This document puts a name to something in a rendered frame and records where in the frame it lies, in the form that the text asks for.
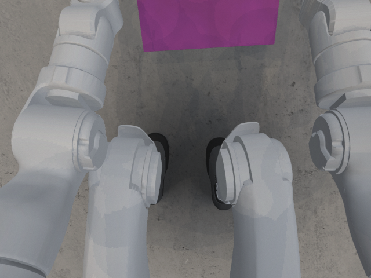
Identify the robot left upper arm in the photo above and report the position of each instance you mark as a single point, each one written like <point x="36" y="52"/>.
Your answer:
<point x="55" y="147"/>

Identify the left robot foot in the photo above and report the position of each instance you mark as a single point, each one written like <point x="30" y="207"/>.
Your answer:
<point x="162" y="146"/>

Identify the carton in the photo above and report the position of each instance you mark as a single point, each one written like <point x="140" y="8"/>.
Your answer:
<point x="199" y="24"/>

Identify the left robot forearm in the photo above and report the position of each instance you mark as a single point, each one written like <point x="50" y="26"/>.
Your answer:
<point x="80" y="57"/>

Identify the robot right upper arm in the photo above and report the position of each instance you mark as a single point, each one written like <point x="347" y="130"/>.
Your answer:
<point x="341" y="144"/>

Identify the right robot shin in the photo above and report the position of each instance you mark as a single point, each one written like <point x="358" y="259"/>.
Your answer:
<point x="283" y="157"/>

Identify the right robot forearm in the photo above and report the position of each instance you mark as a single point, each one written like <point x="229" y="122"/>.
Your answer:
<point x="339" y="33"/>

